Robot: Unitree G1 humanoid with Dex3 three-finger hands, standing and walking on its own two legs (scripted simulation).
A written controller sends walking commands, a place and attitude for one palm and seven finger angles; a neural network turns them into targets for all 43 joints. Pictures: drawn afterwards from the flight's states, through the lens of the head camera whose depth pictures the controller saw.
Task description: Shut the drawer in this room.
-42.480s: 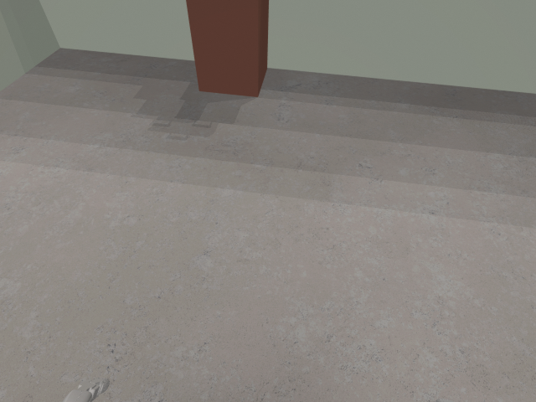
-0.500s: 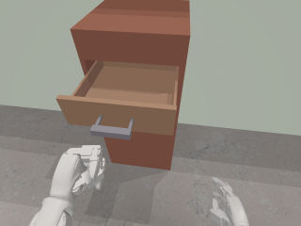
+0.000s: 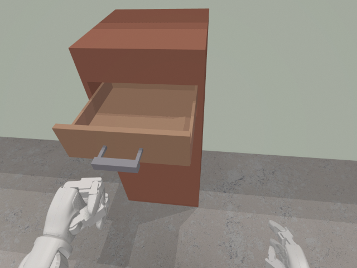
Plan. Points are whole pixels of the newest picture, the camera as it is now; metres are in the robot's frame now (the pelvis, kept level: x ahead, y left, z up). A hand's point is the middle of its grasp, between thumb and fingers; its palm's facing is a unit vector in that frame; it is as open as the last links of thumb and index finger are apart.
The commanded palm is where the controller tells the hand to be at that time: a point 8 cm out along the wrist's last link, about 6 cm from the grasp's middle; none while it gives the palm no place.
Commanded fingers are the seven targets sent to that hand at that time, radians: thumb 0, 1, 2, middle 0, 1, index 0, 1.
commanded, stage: bring the fist close to the handle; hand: left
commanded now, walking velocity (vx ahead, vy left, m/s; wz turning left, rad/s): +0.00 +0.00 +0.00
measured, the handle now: (118, 157) +0.40 +0.20 +0.02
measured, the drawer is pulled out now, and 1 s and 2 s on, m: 0.24 0.24 0.22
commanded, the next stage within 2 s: push the drawer shut in 1.36 s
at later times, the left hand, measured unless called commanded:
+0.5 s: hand (110, 202) +0.24 +0.17 +0.07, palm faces -0.03 -1.00 -0.04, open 3.3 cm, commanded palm +0.22 +0.22 +0.07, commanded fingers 0.00 0.90 0.90 -1.40 -1.60 -1.40 -1.60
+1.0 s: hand (128, 197) +0.28 +0.15 +0.02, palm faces -0.09 -1.00 -0.03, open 3.3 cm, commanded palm +0.26 +0.21 +0.03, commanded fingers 0.00 0.90 0.90 -1.40 -1.60 -1.40 -1.60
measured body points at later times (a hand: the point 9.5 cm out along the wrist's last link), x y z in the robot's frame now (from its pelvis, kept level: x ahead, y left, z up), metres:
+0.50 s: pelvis +0.01 +0.00 -0.01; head +0.03 -0.02 +0.44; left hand +0.24 +0.22 +0.07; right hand +0.18 -0.25 -0.09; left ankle +0.04 +0.11 -0.72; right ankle -0.02 -0.08 -0.72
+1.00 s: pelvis -0.01 +0.02 -0.03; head +0.04 +0.01 +0.41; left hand +0.28 +0.20 +0.02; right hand +0.15 -0.22 -0.13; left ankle +0.04 +0.11 -0.72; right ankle -0.02 -0.08 -0.72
